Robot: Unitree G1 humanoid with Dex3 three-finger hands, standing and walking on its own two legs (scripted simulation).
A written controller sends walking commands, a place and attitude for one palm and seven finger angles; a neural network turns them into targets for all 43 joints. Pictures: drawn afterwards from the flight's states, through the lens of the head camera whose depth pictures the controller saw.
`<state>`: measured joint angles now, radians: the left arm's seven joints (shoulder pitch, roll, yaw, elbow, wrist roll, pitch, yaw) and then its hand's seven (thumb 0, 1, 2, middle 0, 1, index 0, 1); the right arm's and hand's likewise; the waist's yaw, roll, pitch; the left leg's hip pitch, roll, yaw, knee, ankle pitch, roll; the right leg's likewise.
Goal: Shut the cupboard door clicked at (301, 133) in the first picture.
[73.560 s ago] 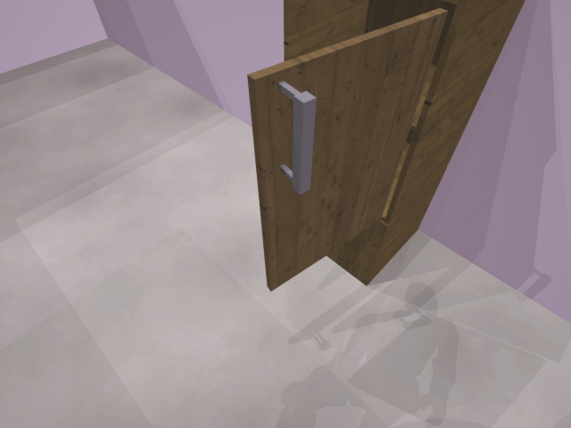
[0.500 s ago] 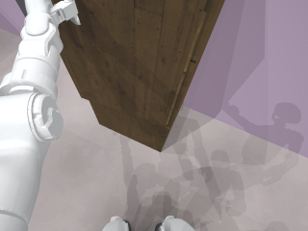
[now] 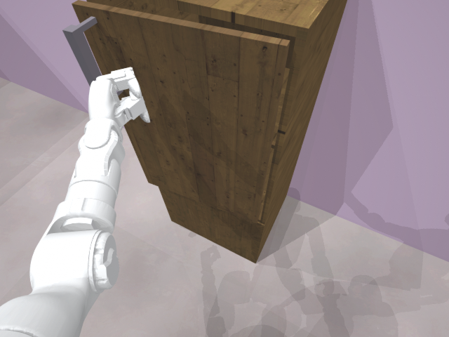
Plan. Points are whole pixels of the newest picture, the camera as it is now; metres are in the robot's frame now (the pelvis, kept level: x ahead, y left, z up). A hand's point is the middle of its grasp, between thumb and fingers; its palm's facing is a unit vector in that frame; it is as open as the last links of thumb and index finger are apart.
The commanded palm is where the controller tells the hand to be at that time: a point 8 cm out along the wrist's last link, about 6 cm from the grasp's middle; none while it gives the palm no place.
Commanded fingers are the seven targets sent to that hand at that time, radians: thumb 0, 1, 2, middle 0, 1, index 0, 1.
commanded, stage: pull the fist back off the door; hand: left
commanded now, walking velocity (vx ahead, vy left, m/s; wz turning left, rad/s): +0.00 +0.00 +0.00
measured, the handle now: (98, 66) +0.62 +0.23 +0.16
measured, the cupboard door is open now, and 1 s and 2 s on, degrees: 5 5 5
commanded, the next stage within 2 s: draw the hand back to the body in 0.16 s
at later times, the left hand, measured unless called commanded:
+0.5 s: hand (134, 121) +0.44 +0.13 +0.17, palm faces +0.08 -1.00 -0.01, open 3.1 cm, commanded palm +0.38 +0.19 +0.17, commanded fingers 0.00 0.90 0.90 -1.30 -1.50 -1.30 -1.50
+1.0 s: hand (48, 216) +0.27 +0.21 +0.16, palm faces +0.27 -0.94 -0.22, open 3.2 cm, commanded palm +0.23 +0.26 +0.18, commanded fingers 0.00 0.90 0.90 -0.83 -0.99 -0.83 -0.99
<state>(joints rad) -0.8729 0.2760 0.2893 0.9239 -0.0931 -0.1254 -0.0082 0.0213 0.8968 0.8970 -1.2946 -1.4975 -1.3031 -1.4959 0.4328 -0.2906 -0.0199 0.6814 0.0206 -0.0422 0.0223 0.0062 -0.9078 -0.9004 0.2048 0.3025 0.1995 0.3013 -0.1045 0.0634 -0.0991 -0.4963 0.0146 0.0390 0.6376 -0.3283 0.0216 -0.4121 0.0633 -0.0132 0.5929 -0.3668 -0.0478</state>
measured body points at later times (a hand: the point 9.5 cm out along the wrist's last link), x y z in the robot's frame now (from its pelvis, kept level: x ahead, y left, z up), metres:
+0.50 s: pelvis -0.02 -0.01 +0.00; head +0.00 -0.04 +0.45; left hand +0.43 +0.18 +0.17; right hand +0.05 -0.26 -0.13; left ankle -0.01 +0.11 -0.72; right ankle -0.05 -0.09 -0.72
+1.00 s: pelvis -0.02 +0.00 +0.02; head -0.04 -0.02 +0.46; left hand +0.25 +0.26 +0.18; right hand +0.20 -0.21 -0.05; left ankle -0.01 +0.11 -0.72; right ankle -0.05 -0.09 -0.72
